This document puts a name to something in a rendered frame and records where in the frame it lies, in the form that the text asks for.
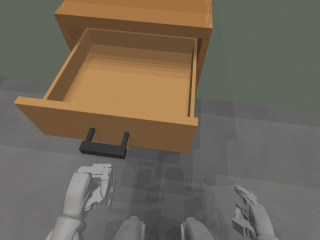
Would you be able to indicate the left robot hand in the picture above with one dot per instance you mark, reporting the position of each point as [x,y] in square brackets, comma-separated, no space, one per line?
[97,180]

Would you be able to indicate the cabinet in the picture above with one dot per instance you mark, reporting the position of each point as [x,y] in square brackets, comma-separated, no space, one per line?
[182,18]

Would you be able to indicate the left robot thigh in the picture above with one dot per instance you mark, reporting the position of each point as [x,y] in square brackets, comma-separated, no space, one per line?
[131,229]

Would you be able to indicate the drawer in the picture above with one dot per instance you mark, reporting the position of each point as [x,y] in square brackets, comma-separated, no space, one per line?
[121,81]

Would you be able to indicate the robot right shin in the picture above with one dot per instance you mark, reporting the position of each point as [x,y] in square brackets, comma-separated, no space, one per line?
[190,218]

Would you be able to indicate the right robot hand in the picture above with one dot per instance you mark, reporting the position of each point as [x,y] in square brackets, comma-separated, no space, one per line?
[256,221]

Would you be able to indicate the handle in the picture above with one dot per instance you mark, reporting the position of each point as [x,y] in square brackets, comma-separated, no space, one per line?
[102,149]

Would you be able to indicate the robot left forearm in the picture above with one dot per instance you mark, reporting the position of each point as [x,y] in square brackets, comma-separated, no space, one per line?
[67,228]

